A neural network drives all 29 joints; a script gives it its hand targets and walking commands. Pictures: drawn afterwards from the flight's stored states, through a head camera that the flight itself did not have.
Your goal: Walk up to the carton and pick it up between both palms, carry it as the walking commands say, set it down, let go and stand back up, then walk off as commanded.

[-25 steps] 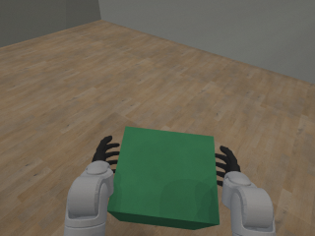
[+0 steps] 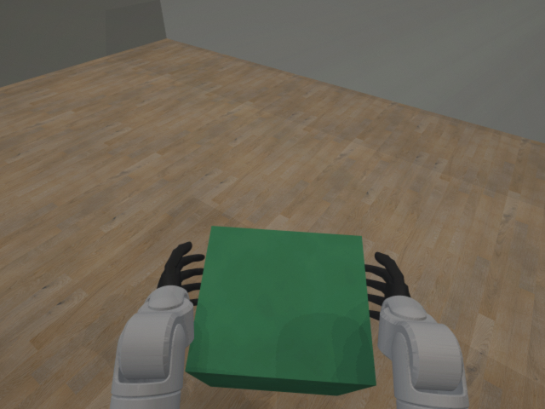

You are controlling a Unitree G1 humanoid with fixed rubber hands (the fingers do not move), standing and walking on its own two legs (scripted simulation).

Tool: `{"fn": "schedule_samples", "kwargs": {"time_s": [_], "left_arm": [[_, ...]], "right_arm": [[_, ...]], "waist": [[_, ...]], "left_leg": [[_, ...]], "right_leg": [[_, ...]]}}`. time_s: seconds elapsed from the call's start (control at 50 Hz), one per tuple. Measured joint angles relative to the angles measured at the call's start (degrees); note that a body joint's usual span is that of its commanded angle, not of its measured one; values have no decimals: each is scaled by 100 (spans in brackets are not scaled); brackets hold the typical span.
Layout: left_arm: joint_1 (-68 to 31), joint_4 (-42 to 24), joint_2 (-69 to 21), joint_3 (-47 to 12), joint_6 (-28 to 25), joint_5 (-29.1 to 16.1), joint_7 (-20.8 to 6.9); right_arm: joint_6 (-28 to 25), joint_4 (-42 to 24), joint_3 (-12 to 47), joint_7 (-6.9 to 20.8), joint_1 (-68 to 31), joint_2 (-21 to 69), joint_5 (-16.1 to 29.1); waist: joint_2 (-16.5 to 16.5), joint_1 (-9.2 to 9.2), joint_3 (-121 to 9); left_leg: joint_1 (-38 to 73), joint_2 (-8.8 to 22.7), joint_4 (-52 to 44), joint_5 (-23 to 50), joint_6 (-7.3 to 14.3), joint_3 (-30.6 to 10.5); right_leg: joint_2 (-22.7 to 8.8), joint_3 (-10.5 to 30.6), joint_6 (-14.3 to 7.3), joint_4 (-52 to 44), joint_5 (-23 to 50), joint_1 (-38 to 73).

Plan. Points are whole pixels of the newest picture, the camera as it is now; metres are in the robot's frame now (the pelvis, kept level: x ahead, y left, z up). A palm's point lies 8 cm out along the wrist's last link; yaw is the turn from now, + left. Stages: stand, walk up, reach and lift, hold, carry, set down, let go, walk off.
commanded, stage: carry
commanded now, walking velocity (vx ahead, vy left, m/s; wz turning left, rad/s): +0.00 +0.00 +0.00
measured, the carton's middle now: (279, 317) +0.29 +0.00 +0.00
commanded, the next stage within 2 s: none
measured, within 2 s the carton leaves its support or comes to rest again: neither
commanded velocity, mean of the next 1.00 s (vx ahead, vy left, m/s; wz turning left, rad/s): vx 0.00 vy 0.00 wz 0.00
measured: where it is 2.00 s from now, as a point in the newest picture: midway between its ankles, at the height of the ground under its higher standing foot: outside the picture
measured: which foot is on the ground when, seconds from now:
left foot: down 0.00-1.00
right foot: down 0.00-1.00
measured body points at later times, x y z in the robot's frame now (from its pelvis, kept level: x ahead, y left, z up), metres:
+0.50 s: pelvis +0.01 +0.01 +0.00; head +0.00 +0.01 +0.45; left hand +0.29 +0.16 +0.07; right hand +0.29 -0.14 +0.06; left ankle +0.06 +0.12 -0.73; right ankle +0.02 -0.12 -0.73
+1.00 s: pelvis +0.02 +0.00 +0.00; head +0.00 +0.00 +0.45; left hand +0.30 +0.16 +0.06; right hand +0.30 -0.15 +0.06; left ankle +0.06 +0.12 -0.73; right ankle +0.02 -0.12 -0.73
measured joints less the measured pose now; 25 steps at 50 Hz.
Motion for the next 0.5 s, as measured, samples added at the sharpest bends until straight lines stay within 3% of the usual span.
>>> {"fn": "schedule_samples", "kwargs": {"time_s": [0.5], "left_arm": [[-84,632,-9,135,-649,111,-212]], "right_arm": [[-693,582,-149,216,-51,4,-108]], "waist": [[36,-5,134]], "left_leg": [[34,-118,124,-157,77,-60]], "right_leg": [[-120,-16,110,61,-129,97]]}}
